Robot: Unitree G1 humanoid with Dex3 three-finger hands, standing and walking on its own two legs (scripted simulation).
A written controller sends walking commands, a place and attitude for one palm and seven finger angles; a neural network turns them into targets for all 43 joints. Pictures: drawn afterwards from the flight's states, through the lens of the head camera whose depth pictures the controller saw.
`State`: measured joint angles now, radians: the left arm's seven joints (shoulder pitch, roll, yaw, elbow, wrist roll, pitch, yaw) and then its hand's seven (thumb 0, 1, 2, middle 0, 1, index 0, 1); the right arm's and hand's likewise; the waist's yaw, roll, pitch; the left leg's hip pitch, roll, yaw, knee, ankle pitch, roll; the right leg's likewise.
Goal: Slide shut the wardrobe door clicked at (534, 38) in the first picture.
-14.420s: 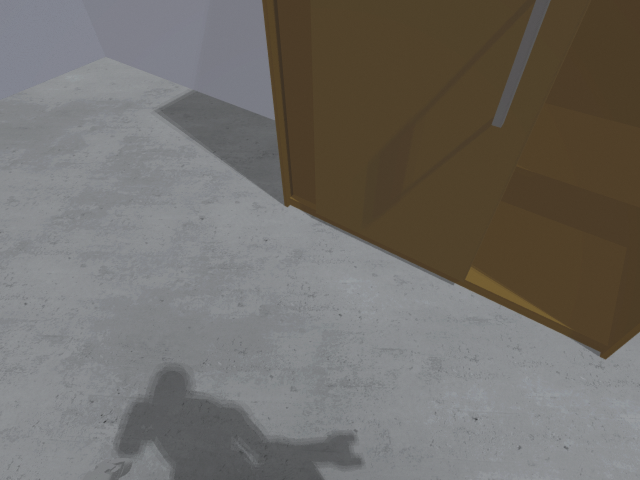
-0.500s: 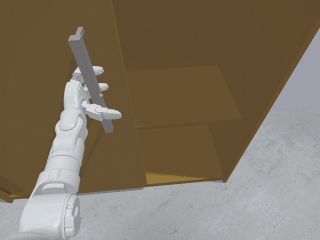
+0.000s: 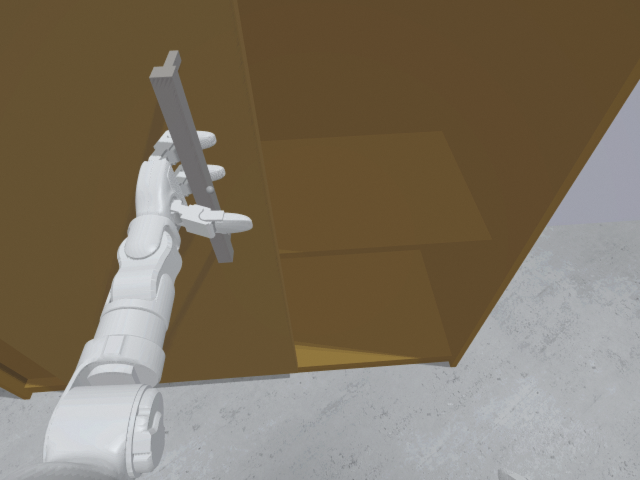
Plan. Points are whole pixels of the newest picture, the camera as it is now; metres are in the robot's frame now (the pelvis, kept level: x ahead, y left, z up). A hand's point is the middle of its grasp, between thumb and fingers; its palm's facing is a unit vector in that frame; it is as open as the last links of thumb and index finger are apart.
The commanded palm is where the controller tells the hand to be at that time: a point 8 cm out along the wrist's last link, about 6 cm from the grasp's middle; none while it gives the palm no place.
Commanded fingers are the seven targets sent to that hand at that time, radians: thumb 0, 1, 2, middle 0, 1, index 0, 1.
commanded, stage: grip the handle and tug to test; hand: left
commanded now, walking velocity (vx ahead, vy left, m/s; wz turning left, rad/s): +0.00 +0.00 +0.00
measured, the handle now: (204, 174) +0.49 +0.16 +0.13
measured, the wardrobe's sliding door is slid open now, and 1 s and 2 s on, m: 0.49 0.49 0.47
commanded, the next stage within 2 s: tug the door sideways, standing still in 1.26 s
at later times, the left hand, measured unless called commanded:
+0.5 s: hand (211, 190) +0.44 +0.13 +0.14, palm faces +0.06 -1.00 +0.00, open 5.9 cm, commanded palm +0.41 +0.19 +0.14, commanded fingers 0.00 0.90 0.90 -0.45 -1.40 -0.45 -1.40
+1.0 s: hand (214, 190) +0.44 +0.13 +0.14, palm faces +0.08 -1.00 -0.01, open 5.7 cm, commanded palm +0.39 +0.18 +0.14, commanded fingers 0.00 0.90 0.90 -0.45 -1.40 -0.45 -1.40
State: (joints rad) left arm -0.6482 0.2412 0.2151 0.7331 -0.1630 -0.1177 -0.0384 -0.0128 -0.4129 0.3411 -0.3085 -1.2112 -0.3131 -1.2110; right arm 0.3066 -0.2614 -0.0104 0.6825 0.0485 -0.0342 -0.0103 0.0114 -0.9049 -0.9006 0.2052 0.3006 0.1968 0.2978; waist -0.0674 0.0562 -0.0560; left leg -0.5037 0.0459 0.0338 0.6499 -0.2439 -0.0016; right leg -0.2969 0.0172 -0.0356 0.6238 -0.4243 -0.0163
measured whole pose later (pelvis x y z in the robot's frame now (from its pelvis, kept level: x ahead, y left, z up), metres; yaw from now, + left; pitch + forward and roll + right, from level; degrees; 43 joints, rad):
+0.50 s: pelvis +0.00 +0.00 +0.00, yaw +0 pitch +5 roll -1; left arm -0.64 0.24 0.22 0.73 -0.16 -0.11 -0.02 0.00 0.64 0.79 -0.42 -1.36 -0.42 -1.36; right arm 0.32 -0.26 -0.01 0.69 0.05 -0.03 -0.01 0.01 -0.90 -0.90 0.21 0.30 0.20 0.30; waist -0.07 0.06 -0.06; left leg -0.50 0.05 0.04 0.64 -0.24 0.00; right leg -0.30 0.02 -0.03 0.62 -0.42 -0.02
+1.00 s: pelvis +0.00 +0.00 +0.00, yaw +0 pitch +6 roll -1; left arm -0.64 0.23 0.20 0.72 -0.16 -0.12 0.00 0.01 0.71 0.82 -0.40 -1.40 -0.37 -1.40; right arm 0.32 -0.26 -0.01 0.69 0.05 -0.05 0.00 0.01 -0.90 -0.90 0.21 0.30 0.20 0.30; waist -0.07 0.06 -0.06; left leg -0.51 0.05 0.03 0.65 -0.24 -0.01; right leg -0.30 0.02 -0.04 0.63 -0.42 -0.02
